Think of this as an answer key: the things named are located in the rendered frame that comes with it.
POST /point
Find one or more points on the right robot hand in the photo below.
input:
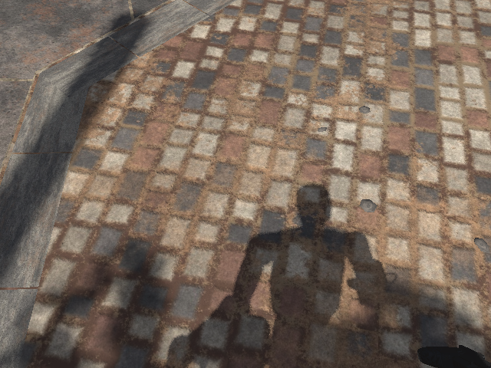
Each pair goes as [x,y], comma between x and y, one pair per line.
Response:
[452,357]

